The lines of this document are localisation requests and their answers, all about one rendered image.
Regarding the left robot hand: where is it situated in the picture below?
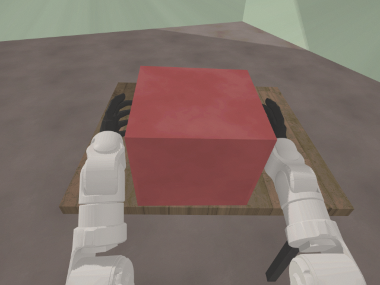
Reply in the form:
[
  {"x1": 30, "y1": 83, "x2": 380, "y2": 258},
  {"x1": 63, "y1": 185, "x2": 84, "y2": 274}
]
[{"x1": 100, "y1": 93, "x2": 132, "y2": 137}]

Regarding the table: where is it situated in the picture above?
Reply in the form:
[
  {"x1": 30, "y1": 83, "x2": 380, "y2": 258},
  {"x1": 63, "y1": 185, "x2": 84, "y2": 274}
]
[{"x1": 59, "y1": 83, "x2": 354, "y2": 281}]

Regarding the carton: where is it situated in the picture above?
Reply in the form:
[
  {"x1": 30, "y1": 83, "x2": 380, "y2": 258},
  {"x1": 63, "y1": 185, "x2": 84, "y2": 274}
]
[{"x1": 125, "y1": 66, "x2": 277, "y2": 206}]

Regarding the robot right forearm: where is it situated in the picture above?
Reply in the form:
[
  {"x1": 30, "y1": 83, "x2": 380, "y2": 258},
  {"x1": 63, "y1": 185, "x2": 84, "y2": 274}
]
[{"x1": 264, "y1": 138, "x2": 366, "y2": 285}]

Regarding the robot left forearm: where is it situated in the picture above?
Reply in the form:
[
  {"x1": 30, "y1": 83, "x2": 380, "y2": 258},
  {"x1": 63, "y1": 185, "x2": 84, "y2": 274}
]
[{"x1": 66, "y1": 131, "x2": 127, "y2": 285}]

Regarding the right robot hand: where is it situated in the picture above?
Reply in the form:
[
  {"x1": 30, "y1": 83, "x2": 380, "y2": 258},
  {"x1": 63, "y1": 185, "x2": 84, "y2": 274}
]
[{"x1": 262, "y1": 98, "x2": 287, "y2": 138}]

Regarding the robot right upper arm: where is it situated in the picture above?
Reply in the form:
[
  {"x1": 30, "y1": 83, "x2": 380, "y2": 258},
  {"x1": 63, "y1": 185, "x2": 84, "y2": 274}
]
[{"x1": 289, "y1": 253, "x2": 365, "y2": 285}]

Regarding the robot left upper arm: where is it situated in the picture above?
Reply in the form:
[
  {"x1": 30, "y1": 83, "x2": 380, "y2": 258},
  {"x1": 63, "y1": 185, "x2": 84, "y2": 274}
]
[{"x1": 67, "y1": 255, "x2": 134, "y2": 285}]

